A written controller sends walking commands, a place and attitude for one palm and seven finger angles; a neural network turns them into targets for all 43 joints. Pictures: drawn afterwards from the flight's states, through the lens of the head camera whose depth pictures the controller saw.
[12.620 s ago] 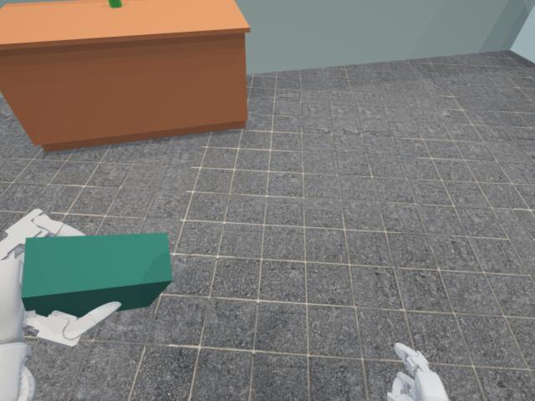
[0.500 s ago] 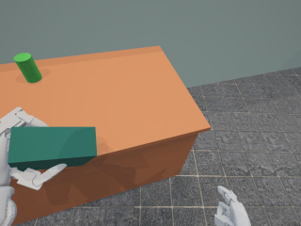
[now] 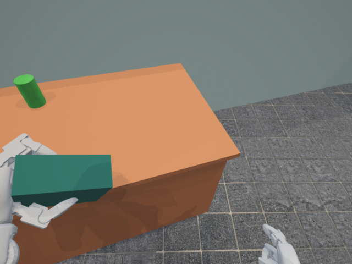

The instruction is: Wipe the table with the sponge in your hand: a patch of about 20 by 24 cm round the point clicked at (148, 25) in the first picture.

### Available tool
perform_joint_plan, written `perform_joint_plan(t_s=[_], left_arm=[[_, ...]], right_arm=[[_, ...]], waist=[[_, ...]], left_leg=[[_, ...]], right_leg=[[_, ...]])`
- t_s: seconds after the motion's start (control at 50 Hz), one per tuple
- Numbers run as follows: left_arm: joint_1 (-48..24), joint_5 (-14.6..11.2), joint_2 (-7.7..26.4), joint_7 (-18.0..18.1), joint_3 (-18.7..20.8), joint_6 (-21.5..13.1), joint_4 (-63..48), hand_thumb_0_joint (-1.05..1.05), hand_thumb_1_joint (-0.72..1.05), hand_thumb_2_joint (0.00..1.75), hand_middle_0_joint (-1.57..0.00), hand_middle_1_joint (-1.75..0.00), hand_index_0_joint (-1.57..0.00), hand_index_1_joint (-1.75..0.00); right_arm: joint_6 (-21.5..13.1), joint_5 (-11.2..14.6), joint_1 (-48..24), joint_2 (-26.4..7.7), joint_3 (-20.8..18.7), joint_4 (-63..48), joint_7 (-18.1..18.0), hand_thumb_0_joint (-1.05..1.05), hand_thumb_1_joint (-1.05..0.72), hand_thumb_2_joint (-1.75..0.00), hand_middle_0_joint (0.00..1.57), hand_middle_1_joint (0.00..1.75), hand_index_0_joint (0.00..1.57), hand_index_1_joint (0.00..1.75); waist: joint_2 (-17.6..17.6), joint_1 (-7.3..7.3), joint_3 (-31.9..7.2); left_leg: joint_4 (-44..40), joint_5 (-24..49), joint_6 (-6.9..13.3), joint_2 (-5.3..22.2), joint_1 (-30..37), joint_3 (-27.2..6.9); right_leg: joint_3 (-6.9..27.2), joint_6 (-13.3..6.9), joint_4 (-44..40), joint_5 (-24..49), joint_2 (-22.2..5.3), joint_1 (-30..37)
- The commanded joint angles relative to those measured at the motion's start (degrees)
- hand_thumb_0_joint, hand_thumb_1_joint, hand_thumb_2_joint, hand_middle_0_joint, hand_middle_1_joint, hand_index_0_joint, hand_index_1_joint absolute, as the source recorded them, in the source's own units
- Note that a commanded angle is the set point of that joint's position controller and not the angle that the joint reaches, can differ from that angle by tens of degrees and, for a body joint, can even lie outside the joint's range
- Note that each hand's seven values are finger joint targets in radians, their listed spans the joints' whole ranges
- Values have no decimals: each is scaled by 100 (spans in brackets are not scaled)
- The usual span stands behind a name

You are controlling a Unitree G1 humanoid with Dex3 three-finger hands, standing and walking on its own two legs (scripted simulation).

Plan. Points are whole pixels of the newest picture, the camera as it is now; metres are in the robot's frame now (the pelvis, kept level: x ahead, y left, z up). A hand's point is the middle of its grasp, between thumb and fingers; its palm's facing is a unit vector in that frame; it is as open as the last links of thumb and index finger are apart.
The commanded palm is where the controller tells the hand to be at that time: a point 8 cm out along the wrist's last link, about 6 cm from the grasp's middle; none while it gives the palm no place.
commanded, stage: shuffle to correct the standing spot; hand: left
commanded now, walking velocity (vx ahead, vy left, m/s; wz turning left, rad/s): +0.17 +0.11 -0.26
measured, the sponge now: (78, 181) +0.23 +0.20 +0.13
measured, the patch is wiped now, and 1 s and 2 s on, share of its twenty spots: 0.00 0.00 0.00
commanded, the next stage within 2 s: come to a stop and stand still in 1.16 s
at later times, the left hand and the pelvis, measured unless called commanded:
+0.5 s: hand (49, 152) +0.26 +0.26 +0.16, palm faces +0.35 -0.82 -0.46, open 10.0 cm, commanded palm +0.22 +0.29 +0.18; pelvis +0.05 +0.02 -0.01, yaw -2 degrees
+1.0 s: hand (45, 141) +0.28 +0.27 +0.17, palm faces +0.35 -0.83 -0.44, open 10.0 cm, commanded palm +0.23 +0.32 +0.18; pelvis +0.06 +0.04 +0.00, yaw -1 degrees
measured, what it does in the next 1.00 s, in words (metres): steps on the spot: right foot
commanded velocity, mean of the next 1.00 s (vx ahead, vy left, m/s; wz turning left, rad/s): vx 0.13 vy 0.15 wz -0.06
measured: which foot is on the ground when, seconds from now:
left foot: down 0.00-0.66, up 0.68-1.00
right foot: down 0.00-0.40, up 0.42-0.62, down 0.64-1.00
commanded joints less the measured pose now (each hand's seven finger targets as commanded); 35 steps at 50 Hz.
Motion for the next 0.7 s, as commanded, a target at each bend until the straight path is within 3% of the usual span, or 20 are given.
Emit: perform_joint_plan(t_s=[0.0, 0.08, 0.16, 0.2, 0.28, 0.32, 0.34, 0.36, 0.38, 0.4, 0.42, 0.44, 0.5, 0.56, 0.58, 0.6, 0.62, 0.64, 0.66, 0.68], left_arm=[[-710, -61, 943, 138, 608, -424, -1165, 0, 10, 130, -120, -160, -120, -160], [-882, -25, 999, 133, 635, -472, -1261, 0, 10, 130, -120, -160, -120, -160], [-733, -46, 1172, 123, 756, -530, -1514, 0, 10, 130, -120, -160, -120, -160], [-541, -71, 1127, 132, 773, -554, -1572, 0, 10, 130, -120, -160, -120, -160], [-62, -179, 1220, 161, 1029, -591, -1533, 0, 10, 130, -120, -160, -120, -160], [-226, -203, 1262, 175, 1106, -640, -1653, 0, 10, 130, -120, -160, -120, -160], [-276, -228, 1283, 162, 1148, -649, -1769, 0, 10, 130, -120, -160, -120, -160], [-219, -247, 1420, 144, 1263, -636, -1889, 0, 10, 130, -120, -160, -120, -160], [-207, -184, 1328, 125, 1136, -640, -1889, 0, 10, 130, -120, -160, -120, -160], [-311, -63, 1236, 111, 978, -626, -1939, 0, 10, 130, -120, -160, -120, -160], [-214, -30, 1136, 111, 939, -584, -1767, 0, 10, 130, -120, -160, -120, -160], [-335, -74, 1194, 104, 923, -539, -1850, 0, 10, 130, -120, -160, -120, -160], [-268, -66, 960, 86, 709, -382, -1558, 0, 10, 130, -120, -160, -120, -160], [-81, -100, 1149, 104, 980, -391, -1422, 0, 10, 130, -120, -160, -120, -160], [-48, -142, 1141, 104, 1015, -421, -1318, 0, 10, 130, -120, -160, -120, -160], [-78, -128, 1184, 111, 1064, -454, -1280, 0, 10, 130, -120, -160, -120, -160], [-87, -147, 1374, 114, 1194, -459, -1249, 0, 10, 130, -120, -160, -120, -160], [-186, -250, 1279, 78, 1206, -507, -1199, 0, 10, 130, -120, -160, -120, -160], [-217, -250, 1134, 68, 1152, -530, -1175, 0, 10, 130, -120, -160, -120, -160], [-175, -222, 1116, 49, 1068, -537, -1206, 0, 10, 130, -120, -160, -120, -160]], right_arm=[[-265, -7, -616, -690, -273, -906, -59, 0, -90, -90, 20, 30, 20, 30], [-292, 17, -608, -691, -266, -911, -80, 0, -90, -90, 20, 30, 20, 30], [-325, 34, -578, -698, -290, -938, -22, 0, -90, -90, 20, 30, 20, 30], [-296, 57, -536, -678, -313, -949, 29, 0, -90, -90, 20, 30, 20, 30], [-204, 107, -543, -638, -355, -956, 101, 0, -90, -90, 20, 30, 20, 30], [-148, 97, -523, -594, -317, -904, 135, 0, -90, -90, 20, 30, 20, 30], [-121, 76, -522, -587, -296, -858, 120, 0, -90, -90, 20, 30, 20, 30], [-98, 55, -560, -639, -295, -860, 62, 0, -90, -90, 20, 30, 20, 30], [-94, 19, -486, -588, -297, -916, 51, 0, -90, -90, 20, 30, 20, 30], [-105, -33, -412, -563, -305, -974, 75, 0, -90, -90, 20, 30, 20, 30], [-121, -32, -332, -588, -342, -948, 87, 0, -90, -90, 20, 30, 20, 30], [-110, -73, -368, -645, -354, -911, 91, 0, -90, -90, 20, 30, 20, 30], [-122, 13, -379, -598, -323, -932, 103, 0, -90, -90, 20, 30, 20, 30], [-129, 39, -572, -646, -257, -1002, 57, 0, -90, -90, 20, 30, 20, 30], [-110, 47, -606, -640, -250, -1019, 42, 0, -90, -90, 20, 30, 20, 30], [-94, 73, -610, -655, -278, -1036, 49, 0, -90, -90, 20, 30, 20, 30], [-106, 82, -509, -621, -358, -1066, 70, 0, -90, -90, 20, 30, 20, 30], [-160, 66, -527, -765, -435, -1102, 82, 0, -90, -90, 20, 30, 20, 30], [-95, 60, -411, -913, -500, -1016, 121, 0, -90, -90, 20, 30, 20, 30], [-50, 70, -380, -849, -516, -965, 173, 0, -90, -90, 20, 30, 20, 30]], waist=[[258, -63, -218], [575, -44, -374], [366, -26, -797], [84, -12, -949], [-610, 26, -884], [-403, -65, -676], [65, -161, -709], [934, -192, -765], [1515, -235, -674], [1404, -231, -518], [906, -215, -446], [1104, -228, -577], [724, -158, -325], [656, 38, -606], [524, 80, -707], [17, 142, -858], [-1079, 99, -1244], [-1400, -52, -970], [-1210, -87, -623], [-1030, -91, -225]], left_leg=[[-615, -668, 143, 434, -419, -591], [-698, 37, 254, 674, -379, -840], [-4, 1697, 137, 535, -203, -479], [442, 2072, 26, 420, -342, -304], [1327, 1484, -80, 106, -1083, 87], [627, 903, -56, 197, -773, 30], [-72, 1185, -4, 264, -42, -94], [-480, 2059, 100, 581, 899, -667], [-700, 3036, 299, 1125, 1618, -1502], [-717, 3536, 423, 1352, 1995, -1704], [-541, 4214, 259, 1230, 2501, -1373], [-448, 4305, 186, 1235, 2577, -1349], [-542, 3666, 273, 1048, 1441, -832], [-153, 3111, 183, 835, 139, -236], [265, 2587, 130, 793, -511, -328], [1160, 1756, 64, 563, -1306, -227], [2803, 459, 37, 56, -1970, 98], [3995, -1254, -35, -183, -2216, -106], [4374, -1235, -133, -18, -2053, -479], [4431, -1062, -160, 265, -1958, -709]], right_leg=[[807, -258, -203, -814, -521, 14], [404, -157, 572, 235, -333, 240], [463, -242, 716, 1370, -524, 680], [662, -376, 792, 1818, -731, 947], [1467, -826, 641, 2501, -1510, 1374], [1400, -750, 855, 2212, -1605, 844], [965, -483, 1285, 1912, -1207, 261], [296, -117, 2111, 1344, -535, -619], [-14, 54, 2784, -712, -134, -1730], [74, -18, 3231, -1571, -32, -2354], [-63, -56, 3358, -1560, -10, -2877], [-84, -38, 3358, -1519, -129, -2986], [-214, -15, 2480, -963, -209, -2110], [-398, -51, 887, 161, -196, -29], [-367, -103, 476, 684, -245, 921], [51, -289, 257, 1125, -600, 1844], [1706, -794, -20, 1110, -1740, 2297], [3229, -1153, -780, 393, -2653, 1364], [3658, -1056, -1363, -975, -2818, 429], [3592, -1106, -1452, -1765, -2847, -324]])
